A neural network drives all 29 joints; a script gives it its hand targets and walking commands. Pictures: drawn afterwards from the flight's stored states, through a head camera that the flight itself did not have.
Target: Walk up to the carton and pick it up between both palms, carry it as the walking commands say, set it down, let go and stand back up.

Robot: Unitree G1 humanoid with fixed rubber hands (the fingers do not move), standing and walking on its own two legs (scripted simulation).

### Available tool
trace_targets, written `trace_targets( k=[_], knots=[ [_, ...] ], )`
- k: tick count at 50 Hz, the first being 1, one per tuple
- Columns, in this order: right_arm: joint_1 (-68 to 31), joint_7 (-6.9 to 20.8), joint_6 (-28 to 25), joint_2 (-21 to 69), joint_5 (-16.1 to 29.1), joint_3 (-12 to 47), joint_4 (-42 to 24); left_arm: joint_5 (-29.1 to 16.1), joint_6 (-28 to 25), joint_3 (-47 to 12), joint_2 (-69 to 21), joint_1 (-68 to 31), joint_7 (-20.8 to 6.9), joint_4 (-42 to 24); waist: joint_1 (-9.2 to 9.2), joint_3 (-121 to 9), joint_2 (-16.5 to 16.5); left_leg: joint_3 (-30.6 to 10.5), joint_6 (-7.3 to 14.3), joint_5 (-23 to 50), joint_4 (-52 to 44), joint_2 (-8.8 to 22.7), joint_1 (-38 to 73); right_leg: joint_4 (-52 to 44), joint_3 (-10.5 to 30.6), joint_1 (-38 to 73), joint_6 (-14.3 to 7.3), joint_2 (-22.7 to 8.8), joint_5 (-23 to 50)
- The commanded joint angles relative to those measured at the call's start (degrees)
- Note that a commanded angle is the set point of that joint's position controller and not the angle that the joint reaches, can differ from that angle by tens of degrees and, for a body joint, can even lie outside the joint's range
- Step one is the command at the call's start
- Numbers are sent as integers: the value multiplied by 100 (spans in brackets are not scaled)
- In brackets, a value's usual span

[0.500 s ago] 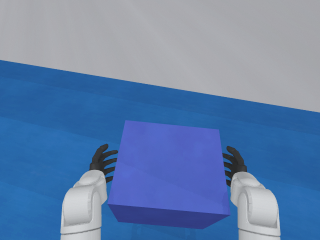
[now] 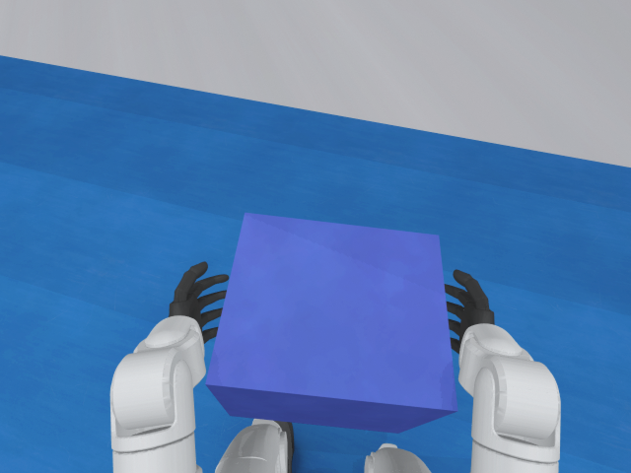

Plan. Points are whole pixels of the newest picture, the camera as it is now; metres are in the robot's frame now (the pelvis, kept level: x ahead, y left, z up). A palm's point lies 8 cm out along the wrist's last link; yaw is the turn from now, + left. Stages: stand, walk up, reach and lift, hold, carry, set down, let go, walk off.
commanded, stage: carry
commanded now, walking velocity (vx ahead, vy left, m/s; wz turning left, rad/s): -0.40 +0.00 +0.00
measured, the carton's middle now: (327, 331) +0.29 +0.01 +0.00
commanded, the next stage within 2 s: none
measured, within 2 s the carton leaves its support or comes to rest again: neither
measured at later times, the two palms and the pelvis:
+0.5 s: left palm out of the picture +0.02 +0.20 +0.08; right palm out of the picture +0.04 -0.13 +0.09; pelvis -0.22 +0.02 +0.02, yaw +2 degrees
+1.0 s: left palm out of the picture -0.21 +0.17 +0.09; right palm out of the picture -0.22 -0.15 +0.10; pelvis -0.49 +0.02 +0.02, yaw +3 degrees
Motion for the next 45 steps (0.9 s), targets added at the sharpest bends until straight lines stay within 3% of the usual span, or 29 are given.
trace_targets(
  k=[1, 2, 3, 4, 5, 6, 8, 10, 13, 14, 15, 16, 17, 18, 19, 20, 21, 24, 27, 30, 31, 32, 33, 34, 35, 37, 38, 41, 45],
  knots=[
    [-3066, 1406, -212, 5007, 2511, 4140, -1188, -2705, -87, -4735, -5258, -3228, -1638, -878, -126, -3262, 270, -1062, -176, -1061, -1151, 1024, 1473, -2176, 698, 2020, -236, -285, 389],
    [-2918, 1432, -193, 4943, 2474, 4084, -1185, -2680, -130, -4692, -5190, -3085, -1645, -932, -20, -3115, -1397, -364, -422, -2028, 331, 201, 708, -2912, 2175, 1925, -764, -1558, 806],
    [-3366, 1456, -210, 4833, 2575, 4146, -1532, -2692, -144, -4643, -5351, -2843, -1638, -936, 85, -2848, -2331, -243, -251, -3270, 2453, -260, 726, -3243, 2604, 770, -1410, -2464, 1842],
    [-3631, 1443, -215, 5047, 2575, 4262, -1460, -2668, -71, -4584, -5334, -3164, -1664, -912, 25, -2628, -1809, -758, -103, -3265, 3482, -383, 634, -3408, 2445, 376, -1403, -2435, 1887],
    [-3496, 1434, -251, 5098, 2556, 4267, -1305, -2630, -42, -4618, -5303, -3191, -1683, -814, -45, -2566, -1148, -888, -71, -2868, 4031, -490, 621, -3477, 2073, 218, -1118, -2211, 1575],
    [-3402, 1456, -267, 5127, 2593, 4310, -1262, -2573, -79, -4588, -5250, -3201, -1667, -886, -110, -2523, -823, -821, -47, -2523, 4244, -473, 667, -3336, 1606, 182, -830, -1977, 1666],
    [-3515, 1524, -266, 5239, 2726, 4425, -1248, -2504, -139, -4594, -5212, -3412, -1593, -1159, -135, -2718, -735, -465, -92, -2362, 3968, -398, 478, -2953, 1265, 799, -703, -1764, 2504],
    [-3546, 1555, -245, 5158, 2825, 4489, -1206, -2409, -136, -4541, -5107, -3421, -1524, -1245, -134, -2942, -795, -262, -130, -2612, 2883, -365, 490, -2852, 1288, 1526, -650, -1743, 3169],
    [-3474, 1590, -139, 4913, 2932, 4517, -1109, -2123, -38, -4364, -5000, -2808, -1421, -872, -69, -3302, -1363, -191, -132, -3144, 1043, -594, 1156, -2867, 1509, 2210, -611, -1841, 3857],
    [-3304, 1612, -113, 4878, 2932, 4498, -980, -2060, -8, -4334, -4995, -2573, -1402, -717, -100, -3359, -1404, -219, -88, -2796, 183, -588, 1436, -2748, 1459, 2304, -534, -1831, 4019],
    [-3081, 1655, -100, 4938, 2923, 4461, -791, -2011, 5, -4333, -4949, -2440, -1381, -608, -173, -3338, -1129, -494, -51, -2021, -827, -298, 1930, -2478, 1279, 2085, -317, -1675, 4144],
    [-2885, 1704, -95, 4956, 2892, 4384, -585, -1985, 13, -4349, -4945, -2375, -1368, -505, -155, -3338, -356, -1281, 17, -1182, -1134, 389, 2496, -1966, 979, 1438, -49, -1255, 3576],
    [-2760, 1742, -106, 4926, 2883, 4355, -476, -1975, 12, -4368, -4960, -2349, -1367, -516, -107, -3269, 1050, -2487, 432, 1343, -998, 1570, 3019, -1229, 498, 278, 286, -721, 1850],
    [-3002, 1732, -245, 5039, 2819, 4315, -683, -2146, -31, -4573, -5121, -2832, -1455, -658, -283, -2811, 2223, -2449, 1206, 2854, -859, 2114, 2623, 221, 241, -508, 319, -286, -578],
    [-2988, 1744, -257, 5135, 2813, 4262, -637, -2186, -85, -4628, -5234, -3041, -1464, -632, -315, -2597, 1688, -2363, 1367, 3218, -1033, 2111, 2232, 1707, 768, -742, 252, -43, -899],
    [-3179, 1735, -275, 5110, 2805, 4357, -888, -2288, -137, -4677, -5308, -3308, -1485, -669, -319, -2504, 722, -1979, 1244, 3180, -933, 1876, 1952, 2386, 1038, -664, 189, 186, -562],
    [-3425, 1712, -294, 5118, 2821, 4381, -1088, -2463, -174, -4699, -5316, -3553, -1528, -775, -255, -2444, 262, -1534, 1065, 2683, -778, 1603, 1759, 2559, 1037, -553, 219, 116, -270],
    [-3580, 1617, -289, 4979, 2758, 4228, -1249, -2679, -146, -4782, -5206, -3722, -1556, -918, -183, -2541, 642, -1266, 886, 1865, -849, 1264, 2086, 2144, 462, -482, 416, 8, 116],
    [-3161, 1538, -235, 4896, 2503, 4063, -986, -2746, -39, -4812, -5139, -3613, -1588, -794, -210, -2758, 981, -1656, 792, 1772, -967, 1339, 2818, 608, 245, -241, 516, 46, -318],
    [-2759, 1464, -219, 4929, 2281, 4017, -767, -2782, 0, -4827, -5143, -3424, -1638, -585, -259, -3062, 1232, -1831, 758, 1570, -1024, 1418, 3213, -1192, 172, 504, 323, 145, -379],
    [-2675, 1442, -222, 4911, 2230, 4012, -727, -2783, -4, -4827, -5194, -3288, -1663, -466, -199, -3152, 1082, -1663, 565, 1382, -880, 1296, 3156, -2219, 177, 977, 228, 110, 231],
    [-2604, 1426, -215, 4882, 2191, 3988, -671, -2787, -19, -4810, -5235, -3192, -1692, -377, -185, -3201, 570, -1360, 197, 998, -549, 971, 2662, -3035, 639, 1671, 135, -258, 1244],
    [-2675, 1419, -208, 4858, 2217, 3995, -740, -2785, -42, -4775, -5205, -3104, -1719, -343, -233, -3097, -707, -966, -213, -253, 175, 443, 1426, -2929, 1896, 2369, -148, -1263, 2743],
    [-2817, 1426, -208, 4764, 2240, 3903, -659, -2797, -43, -4702, -5292, -2888, -1734, -265, -193, -2762, -1787, -503, -436, -2720, 1247, -121, 378, -2545, 2492, 2680, -734, -2388, 5465],
    [-3375, 1459, -248, 5012, 2477, 4245, -1118, -2807, -118, -4617, -5435, -2969, -1726, -552, -109, -2728, -2205, -563, -162, -3647, 2510, -331, 124, -2394, 2155, 2048, -1307, -2618, 6864],
    [-3825, 1503, -292, 5174, 2674, 4444, -1092, -2574, -82, -4444, -5444, -3144, -1715, -313, -103, -2471, -1098, -1040, -115, -3110, 4021, -640, 194, -2674, 1684, 1478, -945, -2106, 5683],
    [-3927, 1536, -299, 5189, 2788, 4535, -1164, -2465, -135, -4371, -5411, -3102, -1668, -373, -123, -2464, -933, -971, -149, -2873, 4147, -643, 166, -2672, 1423, 1389, -758, -1899, 5142],
    [-4120, 1619, -275, 5179, 2996, 4731, -1300, -2338, -213, -4320, -5334, -3367, -1532, -724, -141, -2621, -1044, -360, -278, -2699, 3314, -463, 26, -2636, 1128, 1918, -595, -1627, 4568],
    [-3907, 1658, -148, 4989, 3199, 4765, -1231, -2049, -135, -4127, -5120, -2746, -1365, -630, -45, -3180, -1643, -143, -220, -2985, 1136, -609, 1074, -2649, 1436, 2428, -544, -1691, 4856]
  ],
)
